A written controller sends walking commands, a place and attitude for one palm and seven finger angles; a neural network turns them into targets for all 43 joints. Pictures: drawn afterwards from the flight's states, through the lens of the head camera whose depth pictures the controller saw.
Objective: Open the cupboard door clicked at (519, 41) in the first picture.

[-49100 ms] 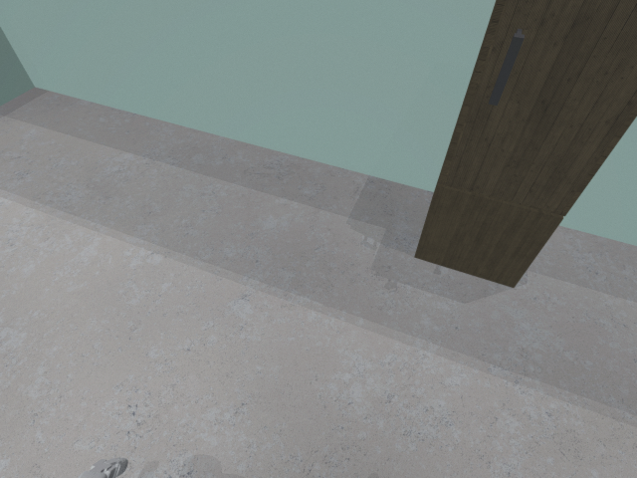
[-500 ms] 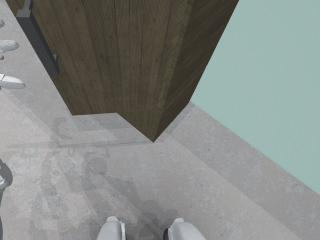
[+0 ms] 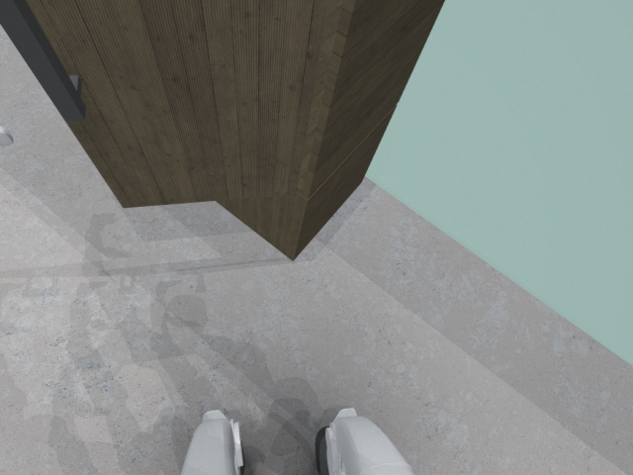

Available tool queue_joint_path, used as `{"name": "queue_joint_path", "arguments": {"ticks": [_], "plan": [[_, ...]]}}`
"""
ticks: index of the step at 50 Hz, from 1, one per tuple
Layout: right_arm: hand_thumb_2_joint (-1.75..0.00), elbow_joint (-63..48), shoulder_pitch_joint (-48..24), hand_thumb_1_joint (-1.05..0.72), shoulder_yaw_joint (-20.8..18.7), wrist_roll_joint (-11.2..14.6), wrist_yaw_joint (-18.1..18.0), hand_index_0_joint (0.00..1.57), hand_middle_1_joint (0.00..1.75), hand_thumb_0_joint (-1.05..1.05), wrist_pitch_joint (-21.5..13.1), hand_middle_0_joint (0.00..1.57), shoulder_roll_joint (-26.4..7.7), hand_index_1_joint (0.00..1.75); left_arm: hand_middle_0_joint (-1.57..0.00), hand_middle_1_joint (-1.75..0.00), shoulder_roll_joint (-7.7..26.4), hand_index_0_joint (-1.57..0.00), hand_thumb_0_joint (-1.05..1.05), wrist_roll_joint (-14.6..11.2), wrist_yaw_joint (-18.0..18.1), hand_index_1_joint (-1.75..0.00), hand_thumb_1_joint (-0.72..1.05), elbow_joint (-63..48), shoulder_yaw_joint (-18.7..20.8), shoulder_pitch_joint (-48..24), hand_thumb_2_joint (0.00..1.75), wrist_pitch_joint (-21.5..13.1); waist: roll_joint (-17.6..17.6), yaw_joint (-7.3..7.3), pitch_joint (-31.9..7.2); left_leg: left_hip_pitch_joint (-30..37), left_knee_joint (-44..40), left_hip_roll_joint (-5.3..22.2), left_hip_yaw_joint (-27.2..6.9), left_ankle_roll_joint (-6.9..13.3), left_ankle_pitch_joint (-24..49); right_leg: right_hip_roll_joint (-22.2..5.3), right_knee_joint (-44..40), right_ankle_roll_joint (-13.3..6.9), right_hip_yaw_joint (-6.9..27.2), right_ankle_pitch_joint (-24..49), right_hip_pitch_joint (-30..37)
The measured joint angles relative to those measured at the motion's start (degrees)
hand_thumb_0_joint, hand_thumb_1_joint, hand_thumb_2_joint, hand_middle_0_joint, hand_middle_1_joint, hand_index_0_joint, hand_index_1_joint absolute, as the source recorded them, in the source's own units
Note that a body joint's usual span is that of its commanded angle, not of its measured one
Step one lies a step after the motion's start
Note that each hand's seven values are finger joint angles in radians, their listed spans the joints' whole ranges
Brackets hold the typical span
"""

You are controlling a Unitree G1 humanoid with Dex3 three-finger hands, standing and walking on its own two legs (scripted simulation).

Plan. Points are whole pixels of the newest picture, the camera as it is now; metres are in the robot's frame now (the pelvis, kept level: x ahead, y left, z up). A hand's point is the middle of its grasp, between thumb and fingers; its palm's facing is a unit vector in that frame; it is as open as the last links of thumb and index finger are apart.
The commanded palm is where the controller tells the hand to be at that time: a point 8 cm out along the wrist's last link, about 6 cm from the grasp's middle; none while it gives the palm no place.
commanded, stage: move the hooked fingers beside the handle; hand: left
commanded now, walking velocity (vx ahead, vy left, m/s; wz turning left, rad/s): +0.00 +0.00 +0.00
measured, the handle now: (43, 44) +0.57 +0.25 +0.12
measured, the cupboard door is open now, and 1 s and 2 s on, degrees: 47 47 46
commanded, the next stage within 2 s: slide the fingers in behind the handle in 0.04 s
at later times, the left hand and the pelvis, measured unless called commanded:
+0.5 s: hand out of the picture +0.53 +0.29 +0.12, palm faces +0.08 -1.00 +0.00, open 14.1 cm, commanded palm +0.51 +0.32 +0.11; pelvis +0.01 +0.01 +0.01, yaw +0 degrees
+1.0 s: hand (4, 80) +0.52 +0.27 +0.12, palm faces +0.14 -0.99 +0.01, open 14.8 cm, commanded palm +0.51 +0.28 +0.11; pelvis +0.02 +0.00 +0.01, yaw +2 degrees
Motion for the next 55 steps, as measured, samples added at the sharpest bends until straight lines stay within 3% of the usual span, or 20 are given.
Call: {"name": "queue_joint_path", "arguments": {"ticks": [10, 18, 25, 39, 55], "plan": [[-0.9, 0.53, 2.11, -0.91, 0.03, -0.44, 0.39, 0.21, 0.3, 0.0, 0.43, 0.2, 0.4, 0.3, -0.3, -1.2, 1.27, -0.3, -0.01, 1.06, 0.32, -1.2, -0.5, -0.94, 1.2, -0.45, 0.3, 1.06, 0.21, -1.09, -0.1, -1.6, 0.5, 0.27, 0.24, 0.25, -0.3, 0.26, -0.12, 0.27, 0.33, 0.21, -1.48], [-0.9, 0.89, 2.76, -0.91, -0.61, -0.96, 1.66, 0.21, 0.3, 0.0, 0.81, 0.2, 1.38, 0.3, -0.3, -1.2, -4.04, -0.3, -0.01, -0.46, 1.8, -1.2, -0.5, -5.62, -0.37, 2.51, 0.3, 1.28, 0.23, -0.03, -1.09, 0.64, -1.09, -0.18, 0.69, 0.46, -0.38, -0.17, -1.83, 0.53, 0.66, 0.24, 0.77], [-0.9, 0.35, 1.69, -0.91, -1.11, -1.1, 2.36, 0.21, 0.3, 0.0, 0.44, 0.2, 1.71, 0.3, -0.29, -1.2, -7.83, -0.28, -0.01, -0.85, 5.96, -1.2, -0.5, -6.8, -1.99, 4.84, 0.3, 0.91, 0.44, 0.75, -1.68, 3.21, -2.14, -0.56, 0.75, 0.46, -0.6, -0.5, -2.8, 0.6, 0.64, -0.08, 3.37], [-0.9, 1.93, -0.57, -0.91, -1.95, -1.21, 2.25, 0.21, 0.3, 0.0, -0.32, 0.2, 1.33, 0.3, -0.3, -1.2, -11.86, -0.19, -0.01, -2.72, 8.64, -1.17, -0.5, -7.0, -5.29, 4.92, 0.3, -1.08, 0.21, 2.55, -1.63, 4.41, -2.52, -1.18, -0.18, -0.05, -0.6, -0.97, -2.43, 0.12, -0.3, -0.95, 4.71], [-0.9, 4.58, -0.26, -0.91, -2.59, -1.51, 2.57, 0.21, 0.3, 0.0, -1.56, 0.2, 1.66, 0.3, -0.3, -1.2, -14.3, -0.09, -0.01, -3.65, 12.15, -1.16, -0.5, -7.29, -8.24, 4.66, 0.3, -1.55, 0.34, 3.2, -1.6, 4.69, -2.84, -1.49, -1.5, -0.76, -0.11, -1.07, -2.22, -0.62, -1.57, -1.27, 5.28]]}}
